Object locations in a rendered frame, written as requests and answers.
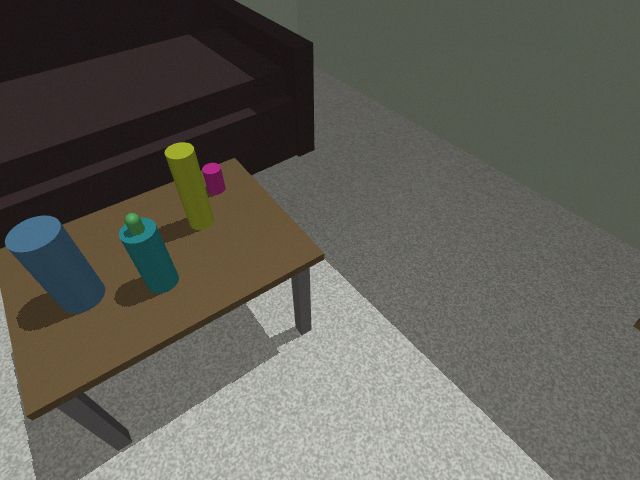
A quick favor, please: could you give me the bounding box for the sofa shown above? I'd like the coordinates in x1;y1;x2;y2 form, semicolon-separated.
0;0;314;249

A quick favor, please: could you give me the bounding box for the coffee table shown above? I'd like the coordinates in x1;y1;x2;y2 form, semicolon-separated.
0;158;324;451

